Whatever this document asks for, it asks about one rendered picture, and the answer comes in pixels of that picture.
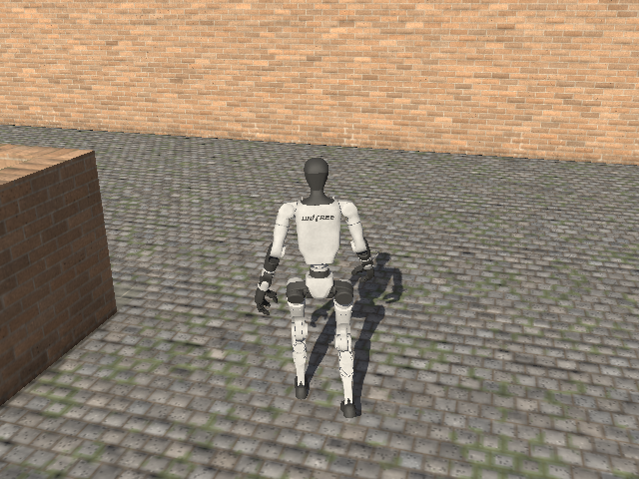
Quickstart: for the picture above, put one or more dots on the right robot upper arm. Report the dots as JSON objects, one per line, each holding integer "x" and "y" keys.
{"x": 349, "y": 210}

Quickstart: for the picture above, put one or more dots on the robot head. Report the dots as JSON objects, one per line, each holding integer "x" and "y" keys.
{"x": 316, "y": 172}

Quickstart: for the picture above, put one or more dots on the right robot hand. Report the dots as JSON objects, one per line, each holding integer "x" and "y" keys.
{"x": 370, "y": 273}

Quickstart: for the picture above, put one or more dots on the robot right shin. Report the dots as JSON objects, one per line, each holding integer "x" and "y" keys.
{"x": 345, "y": 366}

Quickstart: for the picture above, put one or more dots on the robot right forearm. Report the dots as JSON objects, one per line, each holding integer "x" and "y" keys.
{"x": 365, "y": 257}

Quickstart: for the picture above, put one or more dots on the left robot upper arm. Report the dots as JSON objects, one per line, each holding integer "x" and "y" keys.
{"x": 286, "y": 212}

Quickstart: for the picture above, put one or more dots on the robot left forearm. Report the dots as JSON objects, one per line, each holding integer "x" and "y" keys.
{"x": 268, "y": 271}

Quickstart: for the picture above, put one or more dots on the left robot hand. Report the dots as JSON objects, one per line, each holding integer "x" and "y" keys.
{"x": 260, "y": 300}

